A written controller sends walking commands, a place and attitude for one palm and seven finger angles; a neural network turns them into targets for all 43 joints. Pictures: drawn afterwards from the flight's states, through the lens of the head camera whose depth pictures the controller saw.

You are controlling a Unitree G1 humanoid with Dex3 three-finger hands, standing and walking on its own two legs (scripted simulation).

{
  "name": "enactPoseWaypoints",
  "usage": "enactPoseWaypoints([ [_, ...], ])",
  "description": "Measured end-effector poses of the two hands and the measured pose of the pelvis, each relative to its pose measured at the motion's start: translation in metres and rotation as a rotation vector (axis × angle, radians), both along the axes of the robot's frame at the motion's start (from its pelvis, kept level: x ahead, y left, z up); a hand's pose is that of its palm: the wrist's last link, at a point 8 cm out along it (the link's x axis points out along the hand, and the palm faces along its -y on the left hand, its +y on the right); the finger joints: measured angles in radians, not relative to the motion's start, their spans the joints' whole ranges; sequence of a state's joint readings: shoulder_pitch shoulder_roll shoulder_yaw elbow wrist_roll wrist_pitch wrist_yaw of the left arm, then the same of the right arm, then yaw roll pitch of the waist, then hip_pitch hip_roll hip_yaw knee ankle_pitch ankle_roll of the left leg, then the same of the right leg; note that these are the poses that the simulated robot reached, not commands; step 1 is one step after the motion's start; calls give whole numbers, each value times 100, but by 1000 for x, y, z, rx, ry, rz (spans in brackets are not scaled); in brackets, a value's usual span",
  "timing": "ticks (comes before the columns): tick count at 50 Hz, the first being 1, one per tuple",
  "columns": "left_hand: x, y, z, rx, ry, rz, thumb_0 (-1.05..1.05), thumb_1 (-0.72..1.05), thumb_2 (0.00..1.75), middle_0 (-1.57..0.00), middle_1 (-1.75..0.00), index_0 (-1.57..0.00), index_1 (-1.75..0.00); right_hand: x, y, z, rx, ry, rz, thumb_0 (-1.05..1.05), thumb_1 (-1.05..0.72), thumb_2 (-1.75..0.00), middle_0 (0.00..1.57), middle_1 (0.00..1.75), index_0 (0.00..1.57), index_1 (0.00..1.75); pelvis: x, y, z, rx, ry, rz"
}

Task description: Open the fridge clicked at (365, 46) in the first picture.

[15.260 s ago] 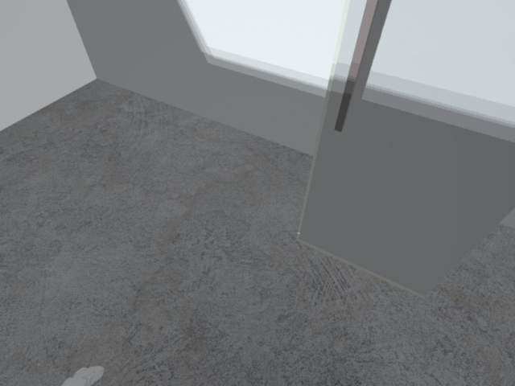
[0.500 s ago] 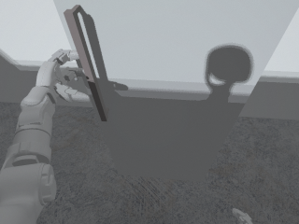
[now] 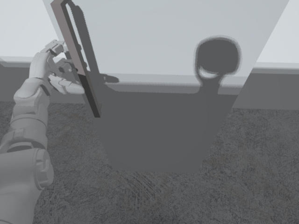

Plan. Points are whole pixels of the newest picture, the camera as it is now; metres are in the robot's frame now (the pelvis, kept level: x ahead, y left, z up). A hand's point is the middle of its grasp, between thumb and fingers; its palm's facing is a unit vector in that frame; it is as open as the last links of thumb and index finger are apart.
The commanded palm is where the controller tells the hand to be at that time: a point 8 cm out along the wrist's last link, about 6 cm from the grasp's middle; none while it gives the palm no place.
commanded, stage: slide the fingers in behind the handle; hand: left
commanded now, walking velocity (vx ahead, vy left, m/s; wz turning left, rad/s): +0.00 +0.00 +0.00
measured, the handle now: (85, 70) +0.50 +0.17 +0.15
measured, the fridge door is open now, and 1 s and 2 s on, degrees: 0 0 0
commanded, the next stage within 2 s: move the hooked fingers beside the handle in 0.18 s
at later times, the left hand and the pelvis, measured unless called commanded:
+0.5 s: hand (72, 72) +0.46 +0.19 +0.18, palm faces -0.07 -1.00 +0.00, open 13.6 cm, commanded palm +0.43 +0.25 +0.18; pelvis +0.01 +0.01 +0.00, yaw +0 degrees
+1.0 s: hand (70, 72) +0.46 +0.20 +0.18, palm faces -0.06 -1.00 +0.00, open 13.6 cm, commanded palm +0.43 +0.26 +0.18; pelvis +0.01 +0.00 +0.00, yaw +0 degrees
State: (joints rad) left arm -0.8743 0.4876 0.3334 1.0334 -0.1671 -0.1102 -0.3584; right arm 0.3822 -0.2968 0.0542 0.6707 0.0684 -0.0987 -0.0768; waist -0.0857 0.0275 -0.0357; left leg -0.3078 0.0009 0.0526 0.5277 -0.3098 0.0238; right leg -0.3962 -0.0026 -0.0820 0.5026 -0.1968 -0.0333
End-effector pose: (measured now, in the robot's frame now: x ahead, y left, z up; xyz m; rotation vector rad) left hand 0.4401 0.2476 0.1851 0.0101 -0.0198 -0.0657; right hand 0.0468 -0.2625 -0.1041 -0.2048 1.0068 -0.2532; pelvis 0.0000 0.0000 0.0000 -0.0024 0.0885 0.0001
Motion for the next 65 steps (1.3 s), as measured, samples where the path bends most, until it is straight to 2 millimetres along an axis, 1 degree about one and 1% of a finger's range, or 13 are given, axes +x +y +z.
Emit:
enactPoseWaypoints([
  [4, -1, 0, 0, 1, -5, 0, -1, -50, 30, -38, -124, -35, -123, -1, 2, 0, 2, -4, -1, 1, -91, -90, 21, 30, 20, 30, -1, 2, 0, 0, 4, -3],
  [8, -3, -3, -3, 0, -8, 0, -1, -50, 30, -35, -123, -33, -122, 3, 5, 1, 6, -21, 1, 1, -91, -90, 21, 30, 20, 30, 1, 4, 0, -1, 2, -6],
  [12, -3, -5, -7, -17, -4, -2, -1, -50, 30, -34, -123, -32, -121, 12, 8, 3, 8, -37, 12, 1, -91, -90, 21, 30, 20, 30, 2, 5, 0, -2, -1, -5],
  [23, -1, -3, -6, -10, -2, -2, -1, -50, 30, -37, -124, -35, -124, 41, 16, 8, 14, -86, 41, 1, -91, -90, 21, 30, 20, 30, 9, 7, 1, -4, -4, -4],
  [32, -1, -1, -6, -6, 2, -2, -1, -50, 30, -37, -123, -35, -123, 52, 17, 10, 19, -101, 48, 1, -91, -90, 21, 30, 20, 30, 13, 7, 2, -6, -5, -5],
  [39, 0, 0, -6, -8, 4, -2, -1, -50, 30, -38, -123, -36, -124, 52, 16, 8, 20, -82, 49, 1, -91, -90, 21, 30, 20, 30, 15, 6, 2, -5, -5, -1],
  [49, 0, 3, -6, -7, 16, 2, -1, -50, 30, -38, -123, -37, -124, 47, 10, 8, 14, -72, 31, 1, -91, -90, 21, 30, 20, 30, 14, 2, 2, -4, -6, -6],
  [52, -1, 8, -8, -9, 23, 17, -1, -50, 30, -37, -123, -36, -124, 44, 7, 9, 11, -73, 24, 1, -91, -90, 21, 30, 20, 30, 14, 1, 2, -4, -6, -10],
  [57, -4, 23, -11, -2, 37, 51, -1, -50, 30, -34, -121, -35, -123, 39, 3, 9, -1, -60, 17, 1, -91, -90, 21, 30, 20, 30, 12, 0, 2, -4, -5, -10],
  [60, -7, 30, -9, 11, 26, 51, -1, -50, 30, -32, -121, -33, -122, 36, 1, 9, -10, -48, 18, 1, -91, -90, 21, 30, 20, 30, 12, 0, 2, -6, -4, -7],
  [65, -11, 28, -2, 6, -10, 9, -1, -50, 30, -30, -120, -31, -121, 38, 1, 9, -18, -41, 28, 1, -91, -90, 21, 30, 20, 30, 14, 3, 2, -9, -5, 0],
])
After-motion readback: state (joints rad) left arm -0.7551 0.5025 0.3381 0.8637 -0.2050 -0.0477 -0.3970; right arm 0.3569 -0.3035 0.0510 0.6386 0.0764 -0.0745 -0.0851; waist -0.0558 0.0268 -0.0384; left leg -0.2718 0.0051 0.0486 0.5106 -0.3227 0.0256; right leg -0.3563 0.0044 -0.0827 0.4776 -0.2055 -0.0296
